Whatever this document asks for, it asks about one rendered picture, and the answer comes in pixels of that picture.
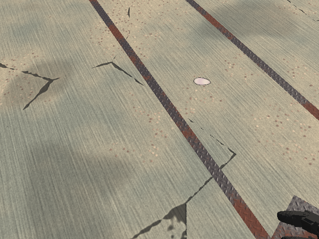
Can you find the right robot hand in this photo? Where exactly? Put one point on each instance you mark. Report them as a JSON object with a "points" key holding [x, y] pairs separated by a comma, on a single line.
{"points": [[306, 219]]}

